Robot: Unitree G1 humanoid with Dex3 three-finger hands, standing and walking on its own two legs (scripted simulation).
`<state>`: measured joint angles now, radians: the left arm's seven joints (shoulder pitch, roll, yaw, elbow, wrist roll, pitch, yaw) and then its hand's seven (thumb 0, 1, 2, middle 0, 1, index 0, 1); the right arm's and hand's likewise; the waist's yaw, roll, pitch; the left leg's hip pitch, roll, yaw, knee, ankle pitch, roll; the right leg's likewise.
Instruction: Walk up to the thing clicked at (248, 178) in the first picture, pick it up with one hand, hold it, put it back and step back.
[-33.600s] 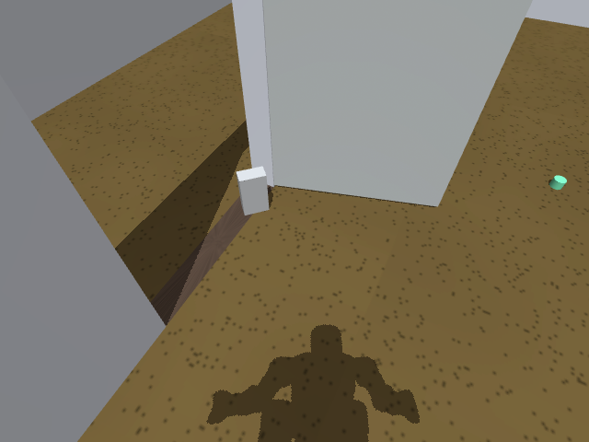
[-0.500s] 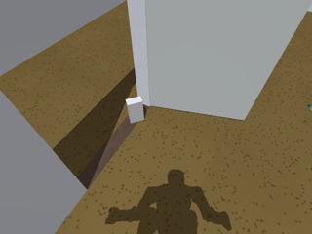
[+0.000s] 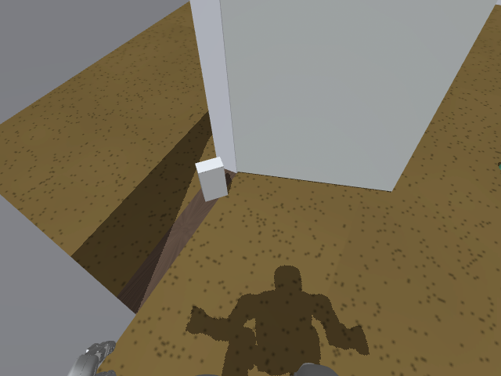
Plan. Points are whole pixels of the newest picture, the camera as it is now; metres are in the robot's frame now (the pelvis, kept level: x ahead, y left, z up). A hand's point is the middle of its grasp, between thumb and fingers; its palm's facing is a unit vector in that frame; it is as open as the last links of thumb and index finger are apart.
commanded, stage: step back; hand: left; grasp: from the side
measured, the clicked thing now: (212, 180) +1.00 +0.22 -0.65
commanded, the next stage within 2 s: stand in 0.06 s
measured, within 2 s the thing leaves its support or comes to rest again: neither
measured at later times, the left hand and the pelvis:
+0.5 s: hand out of the picture +0.10 +0.26 -0.14, palm faces +0.00 -0.95 -0.32, open 7.4 cm; pelvis +0.02 +0.01 +0.02, yaw +0 degrees
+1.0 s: hand out of the picture +0.08 +0.25 -0.13, palm faces -0.02 -0.94 -0.35, open 7.4 cm; pelvis +0.01 -0.01 +0.02, yaw +0 degrees
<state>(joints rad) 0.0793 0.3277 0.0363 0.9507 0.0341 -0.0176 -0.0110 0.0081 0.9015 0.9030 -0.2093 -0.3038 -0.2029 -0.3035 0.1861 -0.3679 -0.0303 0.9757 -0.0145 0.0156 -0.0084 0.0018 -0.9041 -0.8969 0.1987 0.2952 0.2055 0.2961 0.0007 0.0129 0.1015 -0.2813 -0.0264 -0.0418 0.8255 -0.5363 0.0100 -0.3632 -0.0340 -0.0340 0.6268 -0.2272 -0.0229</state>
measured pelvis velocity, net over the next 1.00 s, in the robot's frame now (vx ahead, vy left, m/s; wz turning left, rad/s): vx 0.01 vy -0.01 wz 0.01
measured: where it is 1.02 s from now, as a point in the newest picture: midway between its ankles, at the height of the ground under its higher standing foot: outside the picture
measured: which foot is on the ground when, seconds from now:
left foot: up 0.00-0.08, down 0.10-1.00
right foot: down 0.00-1.00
